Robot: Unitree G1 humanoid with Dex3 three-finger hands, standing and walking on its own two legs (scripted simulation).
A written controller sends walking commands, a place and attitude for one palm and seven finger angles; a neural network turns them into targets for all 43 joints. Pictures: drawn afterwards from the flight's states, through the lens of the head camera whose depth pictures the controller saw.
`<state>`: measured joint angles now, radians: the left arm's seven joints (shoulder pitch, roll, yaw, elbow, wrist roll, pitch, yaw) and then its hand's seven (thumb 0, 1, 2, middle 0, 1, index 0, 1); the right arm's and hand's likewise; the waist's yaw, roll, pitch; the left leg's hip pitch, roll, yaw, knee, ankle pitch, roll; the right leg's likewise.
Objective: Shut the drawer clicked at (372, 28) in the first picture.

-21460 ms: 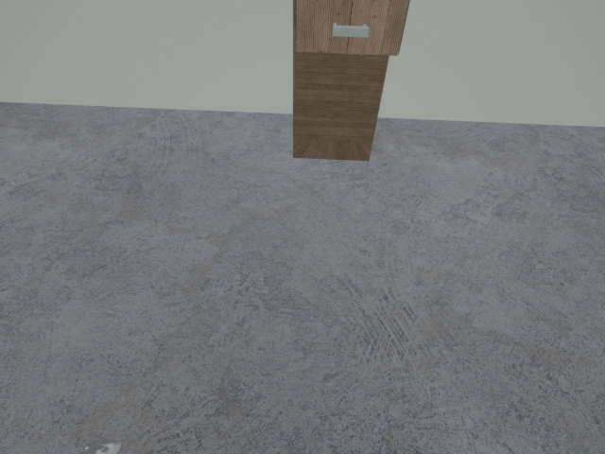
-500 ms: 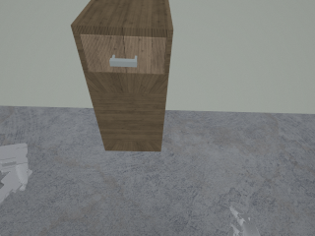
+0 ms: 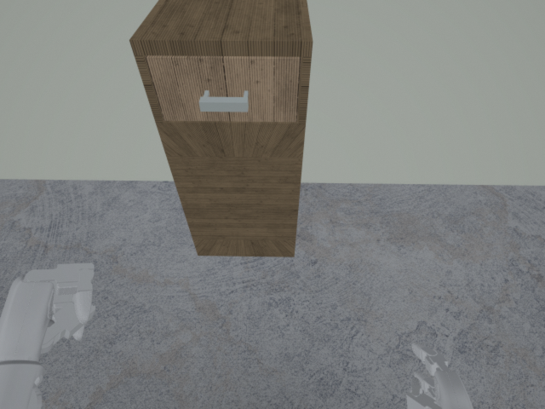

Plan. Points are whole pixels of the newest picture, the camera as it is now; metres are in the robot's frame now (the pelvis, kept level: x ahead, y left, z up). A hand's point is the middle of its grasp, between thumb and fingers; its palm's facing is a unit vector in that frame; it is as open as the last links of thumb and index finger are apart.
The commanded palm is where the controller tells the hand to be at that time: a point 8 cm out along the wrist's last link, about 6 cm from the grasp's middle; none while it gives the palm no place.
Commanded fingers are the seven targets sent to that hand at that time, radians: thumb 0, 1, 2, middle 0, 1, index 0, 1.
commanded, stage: let the arm hang, fingers relaxed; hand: left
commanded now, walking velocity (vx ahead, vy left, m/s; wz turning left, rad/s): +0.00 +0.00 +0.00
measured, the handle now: (225, 99) +0.81 +0.18 +0.02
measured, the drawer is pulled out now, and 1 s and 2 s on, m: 0.00 0.00 0.00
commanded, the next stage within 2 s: look to check the result in 1.04 s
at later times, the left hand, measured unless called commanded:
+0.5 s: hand out of the picture -0.05 +0.20 -0.17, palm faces +0.00 -0.97 -0.26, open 5.1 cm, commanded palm none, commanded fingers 0.00 0.90 0.90 -0.24 -0.34 -0.24 -0.34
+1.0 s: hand out of the picture +0.03 +0.16 -0.17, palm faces +0.01 -0.98 -0.22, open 7.3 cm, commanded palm none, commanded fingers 0.00 0.90 0.90 -0.20 -0.30 -0.20 -0.30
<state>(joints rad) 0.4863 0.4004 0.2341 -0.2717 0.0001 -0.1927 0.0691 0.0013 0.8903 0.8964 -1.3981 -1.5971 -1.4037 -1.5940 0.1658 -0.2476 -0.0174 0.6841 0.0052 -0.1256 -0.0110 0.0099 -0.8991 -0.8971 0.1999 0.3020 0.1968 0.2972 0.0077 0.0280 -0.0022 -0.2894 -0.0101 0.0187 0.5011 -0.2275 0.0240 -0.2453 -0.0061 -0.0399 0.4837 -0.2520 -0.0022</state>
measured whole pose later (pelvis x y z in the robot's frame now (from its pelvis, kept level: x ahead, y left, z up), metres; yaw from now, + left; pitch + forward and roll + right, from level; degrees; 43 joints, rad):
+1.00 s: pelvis +0.00 -0.02 +0.01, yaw +0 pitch -2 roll +0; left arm 0.22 0.16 0.01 1.13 0.01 0.00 0.03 0.00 0.92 0.90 -0.20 -0.31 -0.21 -0.30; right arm 0.26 -0.16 -0.01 1.13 -0.02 0.01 -0.03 0.00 -0.91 -0.90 0.20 0.30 0.19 0.30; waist -0.02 0.02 0.05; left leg -0.19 0.01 0.01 0.41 -0.19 0.00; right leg -0.16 0.01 -0.04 0.41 -0.23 -0.03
